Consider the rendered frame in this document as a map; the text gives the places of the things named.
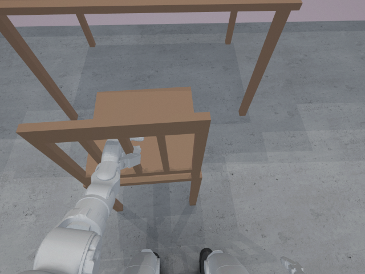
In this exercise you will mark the robot left forearm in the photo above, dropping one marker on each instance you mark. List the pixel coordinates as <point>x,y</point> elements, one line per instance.
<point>95,205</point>

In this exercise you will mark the left robot upper arm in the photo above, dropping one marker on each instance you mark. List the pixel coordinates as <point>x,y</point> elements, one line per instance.
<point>69,251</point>

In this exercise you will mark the robot right hand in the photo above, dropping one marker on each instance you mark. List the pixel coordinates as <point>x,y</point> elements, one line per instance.
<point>291,266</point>

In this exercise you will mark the robot left hand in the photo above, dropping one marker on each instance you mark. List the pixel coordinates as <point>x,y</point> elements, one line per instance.
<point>113,151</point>

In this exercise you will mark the right robot shin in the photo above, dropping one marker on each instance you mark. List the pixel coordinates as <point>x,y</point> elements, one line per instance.
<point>217,251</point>

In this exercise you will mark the table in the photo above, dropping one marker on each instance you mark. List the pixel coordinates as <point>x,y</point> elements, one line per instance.
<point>81,7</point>

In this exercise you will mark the chair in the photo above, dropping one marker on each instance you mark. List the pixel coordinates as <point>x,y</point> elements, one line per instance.
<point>174,137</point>

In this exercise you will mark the robot right foot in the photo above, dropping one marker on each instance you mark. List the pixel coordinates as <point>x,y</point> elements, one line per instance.
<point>203,256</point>

